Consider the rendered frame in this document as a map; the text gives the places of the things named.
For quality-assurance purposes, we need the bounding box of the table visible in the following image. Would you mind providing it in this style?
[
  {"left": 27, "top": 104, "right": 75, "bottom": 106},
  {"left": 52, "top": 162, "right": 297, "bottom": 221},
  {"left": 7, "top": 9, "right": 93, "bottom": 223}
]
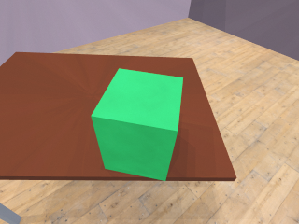
[{"left": 0, "top": 51, "right": 237, "bottom": 224}]

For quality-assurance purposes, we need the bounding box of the carton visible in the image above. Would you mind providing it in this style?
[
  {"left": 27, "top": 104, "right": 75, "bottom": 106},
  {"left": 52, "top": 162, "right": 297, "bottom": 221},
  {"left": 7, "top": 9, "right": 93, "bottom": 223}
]
[{"left": 91, "top": 68, "right": 183, "bottom": 181}]

